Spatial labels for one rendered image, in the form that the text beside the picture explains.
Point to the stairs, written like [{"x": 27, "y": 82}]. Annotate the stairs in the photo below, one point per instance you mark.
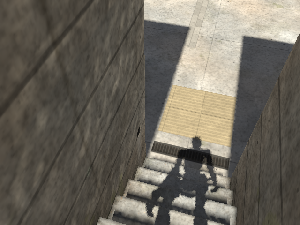
[{"x": 164, "y": 193}]

